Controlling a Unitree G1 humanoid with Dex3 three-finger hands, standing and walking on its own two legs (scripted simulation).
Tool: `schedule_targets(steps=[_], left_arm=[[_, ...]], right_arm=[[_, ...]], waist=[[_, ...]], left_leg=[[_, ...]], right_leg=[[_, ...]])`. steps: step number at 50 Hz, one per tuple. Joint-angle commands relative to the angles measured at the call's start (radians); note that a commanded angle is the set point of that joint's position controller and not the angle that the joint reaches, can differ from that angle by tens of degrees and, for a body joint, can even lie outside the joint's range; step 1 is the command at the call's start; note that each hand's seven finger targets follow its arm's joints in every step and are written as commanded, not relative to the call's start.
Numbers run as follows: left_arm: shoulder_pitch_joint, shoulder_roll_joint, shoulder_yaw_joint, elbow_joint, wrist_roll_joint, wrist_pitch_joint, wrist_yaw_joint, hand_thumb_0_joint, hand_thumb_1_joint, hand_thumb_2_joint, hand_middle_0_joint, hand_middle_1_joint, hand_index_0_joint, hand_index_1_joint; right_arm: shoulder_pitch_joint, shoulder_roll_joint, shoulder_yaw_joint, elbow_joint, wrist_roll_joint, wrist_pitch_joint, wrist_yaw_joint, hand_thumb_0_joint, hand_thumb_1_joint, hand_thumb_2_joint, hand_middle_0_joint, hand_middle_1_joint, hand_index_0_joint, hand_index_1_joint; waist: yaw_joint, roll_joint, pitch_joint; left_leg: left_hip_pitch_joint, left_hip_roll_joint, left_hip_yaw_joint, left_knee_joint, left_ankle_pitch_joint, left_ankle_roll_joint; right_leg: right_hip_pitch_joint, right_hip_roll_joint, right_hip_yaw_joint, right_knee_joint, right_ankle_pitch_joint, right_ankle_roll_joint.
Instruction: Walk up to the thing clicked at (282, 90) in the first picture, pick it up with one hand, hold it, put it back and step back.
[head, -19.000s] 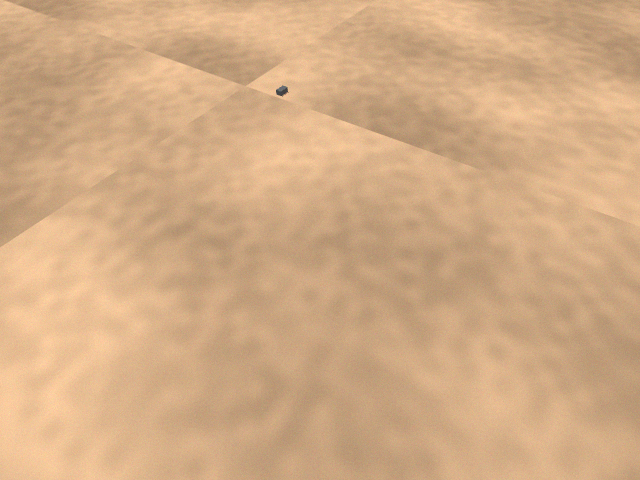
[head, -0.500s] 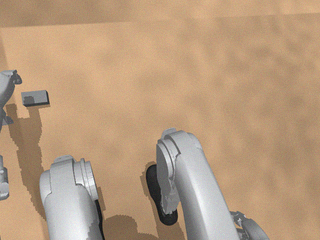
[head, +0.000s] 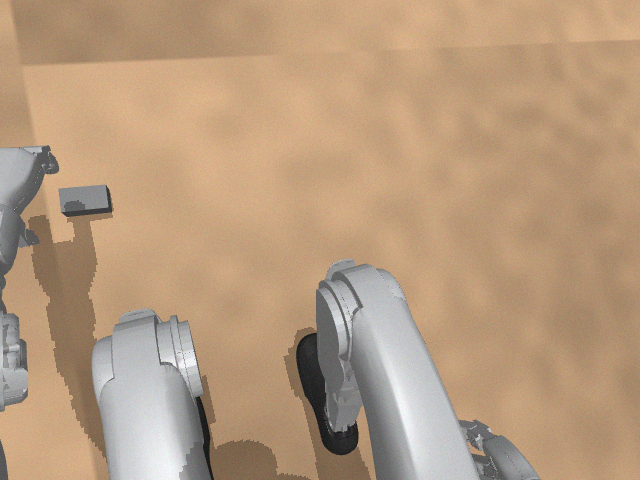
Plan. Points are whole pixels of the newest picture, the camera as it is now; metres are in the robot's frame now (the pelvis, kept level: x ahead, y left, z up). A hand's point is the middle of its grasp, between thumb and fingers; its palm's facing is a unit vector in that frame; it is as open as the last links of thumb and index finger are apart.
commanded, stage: rise first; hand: left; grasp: from above
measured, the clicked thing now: (86, 200) +0.51 +0.23 -0.32
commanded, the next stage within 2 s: approach in 0.34 s
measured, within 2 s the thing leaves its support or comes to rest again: neither
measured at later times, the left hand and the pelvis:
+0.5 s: hand (16, 208) +0.47 +0.28 -0.18, palm faces -0.46 -0.01 -0.89, open 9.9 cm; pelvis +0.00 +0.00 +0.00, yaw +0 degrees
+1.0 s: hand (72, 178) +0.50 +0.22 -0.19, palm faces -0.44 +0.01 -0.90, open 10.6 cm; pelvis +0.00 +0.00 +0.00, yaw -1 degrees
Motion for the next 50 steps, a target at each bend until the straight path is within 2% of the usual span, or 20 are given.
schedule_targets(steps=[1, 5, 6, 8, 13, 14, 17, 21, 27, 30, 31, 32, 33, 34, 36, 40, 41, 42, 47, 50], left_arm=[[-0.309, 0.208, 0.024, -0.103, -0.007, -0.009, 0.037, 0.0, 0.086, 0.49, -0.599, -0.5, -0.616, -0.483], [-0.312, 0.228, 0.035, -0.105, 0.006, -0.012, 0.048, 0.0, 0.094, 0.485, -0.607, -0.502, -0.625, -0.484], [-0.314, 0.249, 0.048, -0.108, 0.005, -0.011, 0.055, 0.0, 0.078, 0.496, -0.602, -0.504, -0.616, -0.491], [-0.322, 0.237, 0.044, -0.097, 0.011, -0.011, 0.061, 0.0, 0.098, 0.477, -0.599, -0.516, -0.624, -0.491], [-0.334, 0.234, 0.036, -0.089, 0.014, -0.007, 0.067, 0.0, 0.106, 0.468, -0.607, -0.51, -0.633, -0.485], [-0.344, 0.247, 0.045, -0.105, 0.008, -0.008, 0.071, 0.0, 0.097, 0.475, -0.604, -0.504, -0.627, -0.482], [-0.342, 0.232, 0.035, -0.093, 0.005, -0.005, 0.067, 0.0, 0.101, 0.471, -0.609, -0.504, -0.632, -0.482], [-0.324, 0.252, 0.046, -0.121, -0.003, 0.001, 0.063, 0.0, 0.106, 0.467, -0.615, -0.491, -0.637, -0.47], [-0.413, 0.191, 0.005, -0.101, -0.005, 0.002, 0.046, 0.0, 0.087, 0.488, -0.571, -0.525, -0.602, -0.495], [-0.471, 0.123, -0.046, -0.096, -0.011, 0.001, 0.042, 0.0, 0.075, 0.499, -0.564, -0.542, -0.594, -0.512], [-0.5, 0.148, -0.038, -0.117, -0.006, -0.001, 0.049, 0.0, 0.067, 0.509, -0.564, -0.527, -0.589, -0.503], [-0.506, 0.123, -0.057, -0.094, -0.003, 0.002, 0.049, 0.0, 0.07, 0.505, -0.562, -0.533, -0.59, -0.506], [-0.517, 0.12, -0.062, -0.1, -0.004, 0.006, 0.054, 0.0, 0.052, 0.521, -0.553, -0.532, -0.576, -0.51], [-0.516, 0.114, -0.062, -0.061, 0.007, 0.014, 0.059, 0.0, 0.057, 0.516, -0.544, -0.549, -0.574, -0.519], [-0.502, 0.122, -0.058, -0.06, 0.019, 0.032, 0.071, 0.0, 0.054, 0.524, -0.553, -0.525, -0.575, -0.504], [-0.428, 0.217, 0.02, -0.077, 0.034, 0.089, 0.105, 0.0, 0.033, 0.543, -0.574, -0.481, -0.576, -0.479], [-0.406, 0.177, 0.006, -0.008, 0.027, 0.108, 0.105, 0.0, 0.037, 0.54, -0.582, -0.475, -0.582, -0.476], [-0.407, 0.176, 0.005, -0.026, 0.023, 0.119, 0.108, 0.0, 0.019, 0.552, -0.567, -0.486, -0.567, -0.487], [-0.327, 0.189, 0.016, 0.004, -0.035, 0.162, 0.082, 0.0, -0.02, 0.568, -0.525, -0.537, -0.534, -0.528], [-0.371, 0.23, 0.035, -0.069, -0.075, 0.148, 0.052, 0.0, -0.045, 0.583, -0.497, -0.578, -0.512, -0.564]], right_arm=[[0.221, -0.261, -0.077, 0.002, 0.002, 0.002, -0.012, 0.0, -0.904, -0.9, 0.2, 0.3, 0.2, 0.3], [0.216, -0.259, -0.069, -0.004, -0.005, 0.001, -0.013, 0.0, -0.905, -0.9, 0.2, 0.3, 0.2, 0.3], [0.213, -0.263, -0.071, -0.003, -0.002, 0.0, -0.015, 0.0, -0.907, -0.902, 0.2, 0.3, 0.2, 0.3], [0.216, -0.264, -0.07, -0.004, -0.006, -0.003, -0.014, 0.0, -0.906, -0.9, 0.2, 0.3, 0.2, 0.3], [0.216, -0.268, -0.07, 0.001, -0.009, -0.013, -0.016, 0.0, -0.906, -0.9, 0.2, 0.3, 0.2, 0.3], [0.214, -0.265, -0.07, 0.001, -0.009, -0.014, -0.017, 0.0, -0.906, -0.9, 0.2, 0.3, 0.2, 0.3], [0.222, -0.263, -0.068, 0.006, -0.013, -0.02, -0.016, 0.0, -0.906, -0.9, 0.2, 0.3, 0.2, 0.3], [0.226, -0.264, -0.072, 0.006, -0.008, -0.021, -0.018, 0.0, -0.905, -0.899, 0.2, 0.3, 0.2, 0.3], [0.243, -0.265, -0.064, 0.018, -0.015, -0.025, -0.009, 0.0, -0.896, -0.89, 0.2, 0.3, 0.2, 0.3], [0.251, -0.268, -0.059, 0.023, -0.019, -0.032, -0.011, 0.0, -0.897, -0.891, 0.2, 0.3, 0.2, 0.3], [0.262, -0.279, -0.06, 0.022, -0.019, -0.032, -0.013, 0.0, -0.895, -0.89, 0.2, 0.3, 0.2, 0.3], [0.259, -0.276, -0.058, 0.023, -0.02, -0.035, -0.012, 0.0, -0.895, -0.89, 0.2, 0.3, 0.2, 0.3], [0.255, -0.277, -0.057, 0.025, -0.02, -0.036, -0.014, 0.0, -0.894, -0.89, 0.2, 0.3, 0.2, 0.3], [0.264, -0.282, -0.056, 0.023, -0.026, -0.039, -0.011, 0.0, -0.894, -0.89, 0.2, 0.3, 0.2, 0.3], [0.265, -0.283, -0.054, 0.017, -0.029, -0.043, -0.006, 0.0, -0.893, -0.889, 0.2, 0.3, 0.2, 0.3], [0.265, -0.287, -0.054, -0.013, -0.02, -0.032, 0.004, 0.0, -0.893, -0.89, 0.2, 0.3, 0.2, 0.3], [0.254, -0.282, -0.05, -0.019, -0.02, -0.032, 0.01, 0.0, -0.895, -0.891, 0.2, 0.3, 0.2, 0.3], [0.248, -0.276, -0.046, -0.019, -0.016, -0.028, 0.012, 0.0, -0.893, -0.89, 0.2, 0.3, 0.2, 0.3], [0.236, -0.269, -0.034, -0.038, 0.001, -0.026, 0.021, 0.0, -0.896, -0.89, 0.2, 0.3, 0.2, 0.3], [0.234, -0.269, -0.035, -0.037, 0.005, -0.026, 0.015, 0.0, -0.897, -0.891, 0.2, 0.3, 0.2, 0.3]], waist=[[-0.028, 0.32, -0.642], [-0.022, 0.32, -0.659], [-0.008, 0.324, -0.66], [-0.026, 0.342, -0.64], [-0.036, 0.33, -0.618], [-0.023, 0.347, -0.648], [-0.04, 0.331, -0.637], [-0.015, 0.354, -0.677], [-0.081, 0.332, -0.613], [-0.103, 0.347, -0.605], [-0.106, 0.36, -0.624], [-0.113, 0.375, -0.62], [-0.102, 0.394, -0.638], [-0.119, 0.399, -0.623], [-0.107, 0.435, -0.643], [-0.045, 0.479, -0.729], [-0.065, 0.435, -0.695], [-0.062, 0.426, -0.694], [-0.058, 0.275, -0.634], [-0.051, 0.266, -0.688]], left_leg=[[0.476, -0.01, 0.063, -0.259, 0.197, 0.026], [0.481, -0.011, 0.074, -0.253, 0.195, 0.03], [0.484, -0.012, 0.076, -0.254, 0.195, 0.029], [0.491, -0.01, 0.071, -0.26, 0.191, 0.026], [0.476, -0.01, 0.072, -0.255, 0.158, 0.03], [0.481, -0.01, 0.076, -0.255, 0.16, 0.029], [0.472, -0.01, 0.076, -0.248, 0.152, 0.031], [0.495, -0.009, 0.075, -0.257, 0.178, 0.026], [0.473, -0.001, 0.061, -0.231, 0.188, 0.029], [0.483, 0.0, 0.057, -0.236, 0.156, 0.026], [0.502, 0.002, 0.048, -0.243, 0.162, 0.022], [0.51, 0.003, 0.044, -0.244, 0.16, 0.018], [0.53, 0.004, 0.044, -0.25, 0.168, 0.014], [0.533, 0.005, 0.036, -0.25, 0.168, 0.01], [0.566, 0.007, 0.038, -0.256, 0.203, 0.004], [0.572, 0.001, 0.066, -0.266, 0.301, 0.006], [0.545, 0.001, 0.066, -0.254, 0.286, 0.012], [0.521, 0.0, 0.078, -0.25, 0.286, 0.021], [0.359, -0.003, 0.096, -0.223, 0.222, 0.057], [0.351, -0.003, 0.093, -0.215, 0.2, 0.057]], right_leg=[[0.341, 0.028, -0.065, -0.21, 0.198, -0.062], [0.367, 0.031, -0.061, -0.216, 0.2, -0.059], [0.356, 0.027, -0.058, -0.215, 0.196, -0.061], [0.335, 0.027, -0.063, -0.207, 0.192, -0.063], [0.317, 0.027, -0.062, -0.213, 0.164, -0.062], [0.329, 0.027, -0.059, -0.215, 0.164, -0.062], [0.336, 0.026, -0.059, -0.22, 0.162, -0.058], [0.349, 0.026, -0.059, -0.21, 0.179, -0.062], [0.314, 0.03, -0.07, -0.202, 0.205, -0.061], [0.292, 0.032, -0.075, -0.214, 0.179, -0.063], [0.293, 0.031, -0.083, -0.211, 0.18, -0.063], [0.282, 0.032, -0.085, -0.202, 0.181, -0.066], [0.277, 0.032, -0.086, -0.199, 0.186, -0.067], [0.268, 0.029, -0.092, -0.192, 0.189, -0.066], [0.274, 0.029, -0.095, -0.181, 0.219, -0.067], [0.353, 0.027, -0.078, -0.179, 0.299, -0.069], [0.337, 0.028, -0.076, -0.174, 0.295, -0.068], [0.362, 0.037, -0.071, -0.188, 0.305, -0.066], [0.448, 0.041, -0.039, -0.221, 0.27, -0.046], [0.495, 0.04, -0.029, -0.228, 0.24, -0.045]])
